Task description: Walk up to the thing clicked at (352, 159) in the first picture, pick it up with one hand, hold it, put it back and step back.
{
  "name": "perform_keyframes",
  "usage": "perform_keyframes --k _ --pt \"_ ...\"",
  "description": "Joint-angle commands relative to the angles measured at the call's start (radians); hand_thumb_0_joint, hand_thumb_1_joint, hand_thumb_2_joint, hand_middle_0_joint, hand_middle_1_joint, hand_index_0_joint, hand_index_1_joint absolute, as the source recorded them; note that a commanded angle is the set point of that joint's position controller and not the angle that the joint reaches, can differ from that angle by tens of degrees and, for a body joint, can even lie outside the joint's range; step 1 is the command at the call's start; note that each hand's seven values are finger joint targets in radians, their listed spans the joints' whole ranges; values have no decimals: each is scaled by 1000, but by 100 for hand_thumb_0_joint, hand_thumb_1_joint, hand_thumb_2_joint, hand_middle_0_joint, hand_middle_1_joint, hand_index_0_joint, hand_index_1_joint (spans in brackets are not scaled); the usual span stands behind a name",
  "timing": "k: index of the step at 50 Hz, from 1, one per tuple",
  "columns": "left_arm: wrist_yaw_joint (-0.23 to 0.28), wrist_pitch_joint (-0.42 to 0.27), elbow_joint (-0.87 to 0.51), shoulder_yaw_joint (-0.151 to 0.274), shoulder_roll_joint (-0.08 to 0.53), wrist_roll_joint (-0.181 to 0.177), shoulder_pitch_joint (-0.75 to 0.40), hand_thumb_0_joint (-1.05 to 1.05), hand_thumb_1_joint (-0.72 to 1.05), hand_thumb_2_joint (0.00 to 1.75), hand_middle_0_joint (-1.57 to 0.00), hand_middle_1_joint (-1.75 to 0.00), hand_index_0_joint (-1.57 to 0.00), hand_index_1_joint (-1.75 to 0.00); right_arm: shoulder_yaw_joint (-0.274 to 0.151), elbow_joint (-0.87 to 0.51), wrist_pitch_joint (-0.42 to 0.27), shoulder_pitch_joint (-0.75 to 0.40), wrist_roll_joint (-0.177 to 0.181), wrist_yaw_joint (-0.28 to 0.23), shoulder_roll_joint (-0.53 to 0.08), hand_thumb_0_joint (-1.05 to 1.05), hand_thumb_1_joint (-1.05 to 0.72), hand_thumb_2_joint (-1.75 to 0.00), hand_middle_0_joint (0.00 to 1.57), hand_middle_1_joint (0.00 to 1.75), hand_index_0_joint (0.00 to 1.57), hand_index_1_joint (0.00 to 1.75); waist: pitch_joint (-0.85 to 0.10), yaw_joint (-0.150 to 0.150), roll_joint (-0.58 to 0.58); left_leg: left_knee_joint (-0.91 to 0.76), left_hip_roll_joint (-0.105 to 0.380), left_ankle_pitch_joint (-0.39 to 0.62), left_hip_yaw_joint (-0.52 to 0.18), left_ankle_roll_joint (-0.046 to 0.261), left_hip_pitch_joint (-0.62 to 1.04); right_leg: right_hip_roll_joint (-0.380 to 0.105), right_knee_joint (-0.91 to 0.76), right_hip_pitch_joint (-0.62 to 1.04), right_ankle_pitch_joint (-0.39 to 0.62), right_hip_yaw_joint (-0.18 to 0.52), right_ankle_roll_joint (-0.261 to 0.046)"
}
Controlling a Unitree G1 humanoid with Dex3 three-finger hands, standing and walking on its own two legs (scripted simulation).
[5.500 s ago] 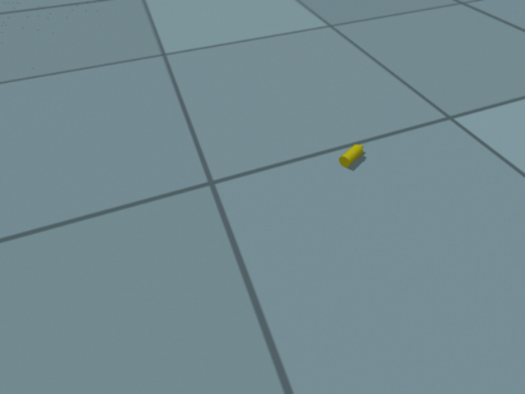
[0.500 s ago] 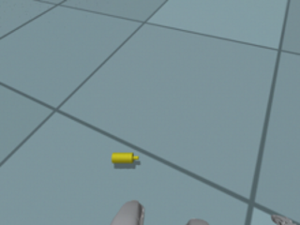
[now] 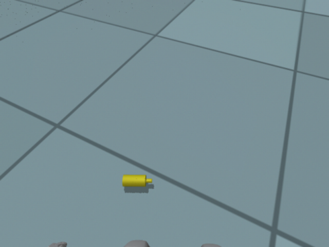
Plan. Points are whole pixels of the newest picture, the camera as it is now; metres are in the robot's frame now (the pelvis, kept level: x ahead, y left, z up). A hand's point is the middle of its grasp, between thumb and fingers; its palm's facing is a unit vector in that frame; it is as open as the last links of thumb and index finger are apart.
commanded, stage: walk up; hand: left
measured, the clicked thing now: (137, 180) +0.56 +0.21 -0.71
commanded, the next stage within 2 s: stand in 1.06 s
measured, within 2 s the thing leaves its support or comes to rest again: neither
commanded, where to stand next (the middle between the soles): +0.14 +0.00 m, yaw +1 degrees
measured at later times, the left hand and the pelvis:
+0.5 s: hand out of the picture +0.10 +0.25 -0.12, palm faces -0.01 -0.93 -0.37, open 7.4 cm; pelvis +0.01 -0.01 +0.03, yaw +0 degrees
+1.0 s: hand out of the picture +0.10 +0.24 -0.12, palm faces -0.01 -0.94 -0.35, open 7.4 cm; pelvis +0.02 -0.02 +0.03, yaw +1 degrees
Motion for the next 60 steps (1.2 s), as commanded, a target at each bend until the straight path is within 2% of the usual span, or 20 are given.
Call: perform_keyframes --k 1,2,3,5,6,9,13,14,19,23,25,30,35,37,42,48,50,54,57,60 --pt "9 -25 -21 52 209 -15 -2 0 90 90 -20 -30 -20 -30 -43 -56 -45 -120 -11 -17 -250 0 -90 -90 20 30 20 30 -58 40 78 -338 209 34 -299 120 -6 17 -120 52 -4 -9 -39" --pt "9 -31 -9 49 207 -20 -3 0 90 90 -20 -30 -20 -30 -35 -49 -47 -121 -8 -17 -234 0 -90 -90 20 30 20 30 -94 41 107 -305 171 147 -227 81 17 5 -176 109 101 5 -43" --pt "9 -34 -1 48 211 -22 -19 0 90 90 -20 -30 -20 -30 -32 -37 -46 -118 -7 -18 -224 0 -90 -90 20 30 20 30 -110 33 128 -298 146 195 -194 57 15 -2 -196 139 177 24 -46" --pt "10 -33 7 41 217 -23 -57 0 90 90 -20 -30 -20 -30 -28 -15 -42 -101 0 -21 -214 0 -90 -90 20 30 20 30 -137 18 129 -311 133 214 -169 37 53 -22 -210 164 239 40 -51" --pt "9 -30 6 36 219 -22 -82 0 90 90 -20 -30 -20 -30 -31 -9 -40 -103 -3 -23 -220 0 -90 -90 20 30 20 30 -130 9 110 -327 130 205 -164 37 65 -22 -222 160 244 34 -47" --pt "9 -27 25 25 211 -25 -105 0 90 90 -20 -30 -20 -30 -32 15 -40 -110 0 -26 -223 0 -90 -90 20 30 20 30 -160 5 94 -334 133 309 -141 33 138 -34 -264 174 293 28 -41" --pt "7 -28 60 20 214 -21 -115 0 90 90 -20 -30 -20 -30 -30 32 -35 -134 6 -22 -206 0 -90 -90 20 30 20 30 -161 1 38 -336 118 317 -104 23 179 -59 -333 189 335 42 -38" --pt "7 -28 64 21 214 -20 -141 0 90 90 -20 -30 -20 -30 -30 44 -33 -122 7 -23 -201 0 -90 -90 20 30 20 30 -162 -10 19 -349 112 313 -97 18 178 -65 -339 202 340 45 -39" --pt "4 -29 84 19 211 -15 -150 0 90 90 -20 -30 -20 -30 -30 57 -26 -147 7 -18 -198 0 -90 -90 20 30 20 30 -149 -10 -14 -368 108 298 -75 13 227 -80 -397 184 336 52 -34" --pt "1 -28 86 22 204 -11 -174 0 90 90 -20 -30 -20 -30 -29 67 -21 -149 1 -14 -198 0 -90 -90 20 30 20 30 -128 -16 -21 -408 109 244 -78 7 223 -77 -435 177 267 51 -28" --pt "0 -25 90 23 205 -9 -171 0 90 90 -20 -30 -20 -30 -28 68 -20 -159 -1 -12 -193 0 -90 -90 20 30 20 30 -106 -10 -21 -426 103 186 -77 3 223 -77 -451 150 209 59 -27" --pt "-4 -24 92 29 199 -4 -164 0 90 90 -20 -30 -20 -30 -29 74 -23 -150 -6 -11 -195 0 -90 -90 20 30 20 30 -100 -9 -2 -458 108 121 -91 2 207 -69 -462 162 152 54 -29" --pt "-3 -26 88 35 197 -3 -152 0 90 90 -20 -30 -20 -30 -27 72 -28 -140 -6 -13 -192 0 -90 -90 20 30 20 30 -133 -6 6 -449 112 227 -83 0 227 -73 -452 199 258 44 -25" --pt "-3 -25 90 36 194 -5 -153 0 90 90 -20 -30 -20 -30 -27 74 -28 -130 -3 -14 -188 0 -90 -90 20 30 20 30 -139 -8 1 -441 113 268 -83 1 232 -73 -451 209 271 43 -25" --pt "-1 -23 85 37 193 -4 -144 0 90 90 -20 -30 -20 -30 -27 75 -24 -119 -4 -16 -187 0 -90 -90 20 30 20 30 -139 -8 -2 -438 111 267 -82 1 233 -77 -455 217 277 44 -26" --pt "-1 -18 85 38 188 -4 -149 0 90 90 -20 -30 -20 -30 -28 79 -22 -104 -6 -17 -186 0 -90 -90 20 30 20 30 -113 -12 1 -450 110 235 -93 1 203 -66 -460 219 237 34 -25" --pt "0 -18 86 37 183 -4 -142 0 90 90 -20 -30 -20 -30 -28 80 -23 -100 -7 -17 -186 0 -90 -90 20 30 20 30 -124 -12 6 -449 113 260 -94 3 210 -65 -457 231 253 30 -25" --pt "-1 -9 79 41 184 -12 -127 0 90 90 -20 -30 -20 -30 -22 73 -34 -95 -13 -23 -186 0 -90 -90 20 30 20 30 -114 -12 -13 -472 119 219 -102 0 195 -71 -442 224 263 39 -29" --pt "-4 -10 72 41 181 -10 -117 0 90 90 -20 -30 -20 -30 -24 68 -39 -106 -13 -24 -190 0 -90 -90 20 30 20 30 -122 -7 -9 -465 123 273 -99 -1 212 -73 -440 227 283 40 -29" --pt "-4 -14 60 40 184 -9 -119 0 90 90 -20 -30 -20 -30 -22 67 -43 -98 -11 -25 -186 0 -90 -90 20 30 20 30 -146 -14 6 -446 128 375 -90 -5 243 -79 -430 242 365 41 -28"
